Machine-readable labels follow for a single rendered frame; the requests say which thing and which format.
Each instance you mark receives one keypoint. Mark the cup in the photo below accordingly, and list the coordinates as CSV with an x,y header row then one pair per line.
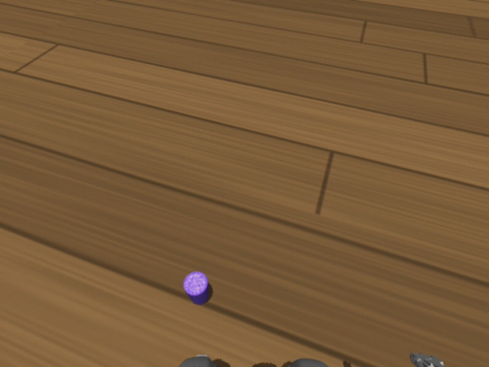
x,y
196,287

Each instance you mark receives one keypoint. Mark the right robot hand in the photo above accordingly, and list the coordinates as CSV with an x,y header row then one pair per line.
x,y
422,360

